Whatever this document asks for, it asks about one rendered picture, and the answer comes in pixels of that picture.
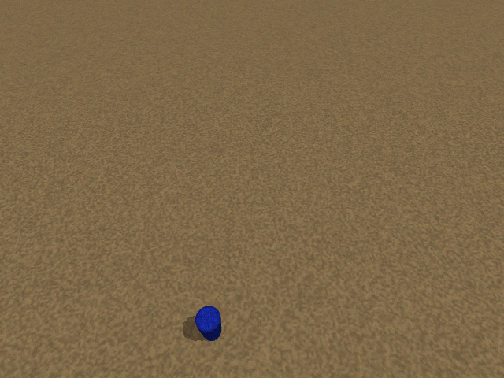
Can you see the cup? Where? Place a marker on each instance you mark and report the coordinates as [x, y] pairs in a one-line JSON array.
[[208, 322]]

